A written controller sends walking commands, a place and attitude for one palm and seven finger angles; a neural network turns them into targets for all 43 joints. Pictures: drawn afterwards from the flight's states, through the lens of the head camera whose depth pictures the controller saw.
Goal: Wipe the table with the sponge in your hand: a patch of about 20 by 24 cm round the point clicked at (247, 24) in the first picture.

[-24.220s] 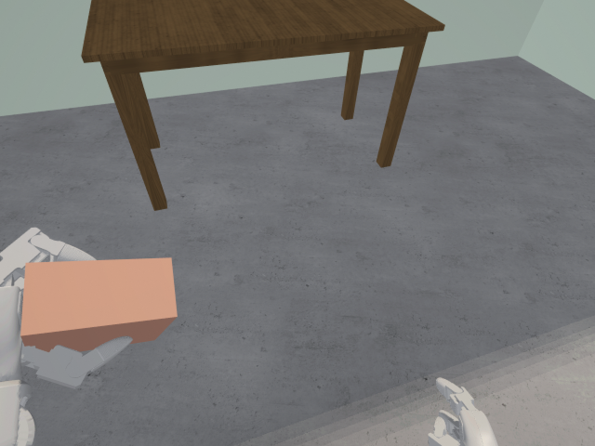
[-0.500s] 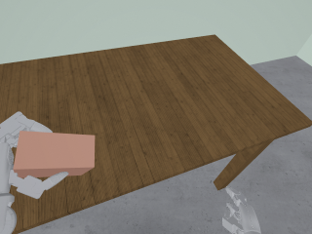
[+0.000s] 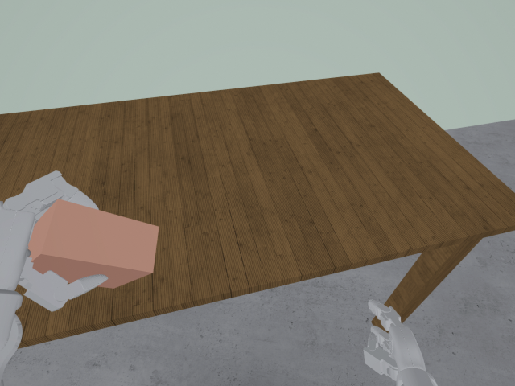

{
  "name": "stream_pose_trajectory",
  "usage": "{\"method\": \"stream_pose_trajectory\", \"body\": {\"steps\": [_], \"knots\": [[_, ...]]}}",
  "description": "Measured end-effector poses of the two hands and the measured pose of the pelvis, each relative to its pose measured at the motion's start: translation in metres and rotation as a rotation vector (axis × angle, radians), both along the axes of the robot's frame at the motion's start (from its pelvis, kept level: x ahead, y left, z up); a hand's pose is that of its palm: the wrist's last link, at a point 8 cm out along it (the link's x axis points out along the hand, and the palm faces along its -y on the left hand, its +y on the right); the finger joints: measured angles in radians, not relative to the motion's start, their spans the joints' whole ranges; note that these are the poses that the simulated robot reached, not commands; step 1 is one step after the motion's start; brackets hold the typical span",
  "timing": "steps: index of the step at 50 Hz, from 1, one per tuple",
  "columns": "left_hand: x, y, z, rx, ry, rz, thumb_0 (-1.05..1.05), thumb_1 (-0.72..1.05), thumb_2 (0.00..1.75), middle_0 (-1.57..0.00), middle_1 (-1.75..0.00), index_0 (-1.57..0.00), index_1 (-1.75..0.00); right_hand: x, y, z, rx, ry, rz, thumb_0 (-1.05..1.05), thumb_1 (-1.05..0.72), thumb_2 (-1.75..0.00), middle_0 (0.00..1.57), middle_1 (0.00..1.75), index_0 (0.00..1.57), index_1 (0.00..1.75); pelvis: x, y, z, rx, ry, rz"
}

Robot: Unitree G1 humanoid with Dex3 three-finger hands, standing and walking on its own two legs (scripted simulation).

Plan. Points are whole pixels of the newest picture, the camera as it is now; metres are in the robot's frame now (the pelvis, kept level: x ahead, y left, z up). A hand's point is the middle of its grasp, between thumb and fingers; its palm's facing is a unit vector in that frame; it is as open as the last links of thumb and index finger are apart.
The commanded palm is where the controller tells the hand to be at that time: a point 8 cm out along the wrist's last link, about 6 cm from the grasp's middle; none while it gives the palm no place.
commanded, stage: turn the palm down, sponge in hand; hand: left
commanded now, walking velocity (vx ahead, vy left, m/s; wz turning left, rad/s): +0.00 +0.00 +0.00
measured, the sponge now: (105, 253) +0.23 +0.24 +0.13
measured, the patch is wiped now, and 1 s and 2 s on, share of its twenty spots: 0.00 0.00 0.00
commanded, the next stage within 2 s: move the sponge above the wiping area in 1.78 s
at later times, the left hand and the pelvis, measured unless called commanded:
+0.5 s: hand (79, 210) +0.25 +0.27 +0.18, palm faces +0.31 -0.44 -0.84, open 10.4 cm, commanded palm +0.22 +0.28 +0.22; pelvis +0.02 -0.02 -0.01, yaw -3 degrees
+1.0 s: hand (26, 215) +0.24 +0.33 +0.17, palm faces +0.22 -0.23 -0.95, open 10.3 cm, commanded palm +0.20 +0.30 +0.23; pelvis +0.00 +0.03 +0.01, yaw -2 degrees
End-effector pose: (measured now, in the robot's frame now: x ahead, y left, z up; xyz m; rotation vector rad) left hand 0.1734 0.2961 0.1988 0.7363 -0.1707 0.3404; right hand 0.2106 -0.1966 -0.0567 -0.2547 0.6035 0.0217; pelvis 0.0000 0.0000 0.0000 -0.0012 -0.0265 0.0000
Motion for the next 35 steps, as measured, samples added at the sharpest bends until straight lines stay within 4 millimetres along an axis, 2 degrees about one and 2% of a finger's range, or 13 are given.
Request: {"method": "stream_pose_trajectory", "body": {"steps": [3, 7, 12, 14, 17, 20, 23, 27, 29, 31, 35], "knots": [[-0.004, 0.014, 0.014, 0.031, -0.059, 0.118, -0.02, -0.53, 1.03, -0.70, -1.32, -0.73, -1.32, -0.003, -0.010, -0.007, -0.011, 0.021, 0.010, 0.01, -0.91, -0.90, 0.20, 0.30, 0.21, 0.30, -0.006, -0.010, -0.002, -0.005, -0.011, 0.022], [0.008, 0.021, 0.010, 0.043, 0.091, 0.200, -0.01, -0.53, 1.03, -0.70, -1.32, -0.73, -1.32, -0.009, -0.024, -0.017, 0.001, 0.038, -0.025, 0.01, -0.91, -0.90, 0.20, 0.30, 0.21, 0.30, -0.011, -0.018, -0.002, -0.003, -0.026, 0.027], [0.036, -0.008, -0.006, 0.145, 0.304, 0.070, -0.01, -0.53, 1.03, -0.70, -1.33, -0.73, -1.32, -0.016, -0.042, -0.024, 0.025, 0.026, -0.104, 0.01, -0.91, -0.90, 0.20, 0.30, 0.21, 0.30, -0.010, -0.022, -0.003, 0.005, -0.025, -0.004], [0.043, -0.024, -0.006, 0.174, 0.290, -0.020, -0.01, -0.53, 1.03, -0.70, -1.33, -0.73, -1.32, -0.019, -0.049, -0.025, 0.024, 0.028, -0.131, 0.01, -0.91, -0.90, 0.20, 0.30, 0.21, 0.30, -0.007, -0.024, -0.003, 0.009, -0.016, -0.017], [0.045, -0.042, 0.005, 0.214, 0.189, -0.108, -0.01, -0.53, 1.03, -0.70, -1.32, -0.73, -1.32, -0.024, -0.059, -0.025, 0.012, 0.043, -0.161, 0.01, -0.91, -0.90, 0.20, 0.30, 0.20, 0.30, 0.001, -0.027, -0.005, 0.013, -0.002, -0.035], [0.042, -0.044, 0.021, 0.252, 0.088, -0.085, -0.01, -0.53, 1.03, -0.70, -1.32, -0.73, -1.32, -0.027, -0.067, -0.027, 0.001, 0.068, -0.181, 0.01, -0.91, -0.90, 0.20, 0.30, 0.20, 0.30, 0.010, -0.027, -0.006, 0.013, 0.006, -0.046], [0.041, -0.029, 0.028, 0.276, 0.090, 0.031, -0.01, -0.53, 1.03, -0.70, -1.32, -0.73, -1.32, -0.026, -0.072, -0.031, -0.009, 0.098, -0.198, 0.01, -0.91, -0.90, 0.20, 0.30, 0.20, 0.30, 0.017, -0.023, -0.006, 0.013, 0.007, -0.048], [0.043, 0.002, 0.018, 0.302, 0.242, 0.179, -0.01, -0.53, 1.03, -0.70, -1.32, -0.73, -1.32, -0.020, -0.073, -0.035, -0.020, 0.121, -0.216, 0.01, -0.91, -0.90, 0.20, 0.30, 0.20, 0.30, 0.020, -0.016, -0.005, 0.017, 0.008, -0.046], [0.044, 0.010, 0.009, 0.317, 0.321, 0.202, -0.01, -0.53, 1.03, -0.70, -1.32, -0.73, -1.32, -0.015, -0.069, -0.032, -0.023, 0.113, -0.217, 0.01, -0.91, -0.90, 0.20, 0.30, 0.20, 0.30, 0.020, -0.013, -0.004, 0.018, 0.012, -0.044], [0.044, 0.008, 0.003, 0.327, 0.353, 0.176, -0.01, -0.53, 1.03, -0.70, -1.32, -0.73, -1.32, -0.008, -0.062, -0.028, -0.023, 0.088, -0.212, 0.01, -0.91, -0.90, 0.20, 0.30, 0.20, 0.30, 0.020, -0.009, -0.003, 0.015, 0.013, -0.044], [0.042, -0.019, 0.003, 0.361, 0.293, 0.025, -0.01, -0.53, 1.03, -0.70, -1.32, -0.73, -1.32, 0.008, -0.041, -0.014, -0.012, 0.016, -0.185, 0.01, -0.91, -0.90, 0.20, 0.30, 0.20, 0.30, 0.020, 0.000, -0.002, 0.007, 0.014, -0.046]]}}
